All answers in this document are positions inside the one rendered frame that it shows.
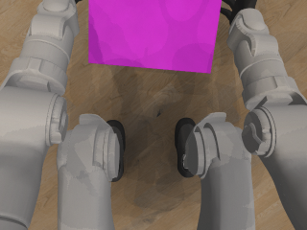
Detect robot right forearm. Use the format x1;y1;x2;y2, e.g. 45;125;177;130
226;8;307;111

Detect robot shin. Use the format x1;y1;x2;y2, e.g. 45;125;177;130
56;113;114;178
182;112;251;175

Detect left robot shin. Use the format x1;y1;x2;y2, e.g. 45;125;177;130
56;113;114;178

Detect robot left forearm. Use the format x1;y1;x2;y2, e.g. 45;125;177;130
0;0;80;96

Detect robot left upper arm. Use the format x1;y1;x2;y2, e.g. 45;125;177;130
0;86;69;230

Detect carton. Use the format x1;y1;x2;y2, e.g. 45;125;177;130
88;0;222;74

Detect right robot shin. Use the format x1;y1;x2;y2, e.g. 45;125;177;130
182;112;251;175

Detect right robot hand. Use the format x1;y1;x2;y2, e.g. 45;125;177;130
220;0;257;25

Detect robot right upper arm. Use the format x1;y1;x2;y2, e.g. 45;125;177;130
241;104;307;230

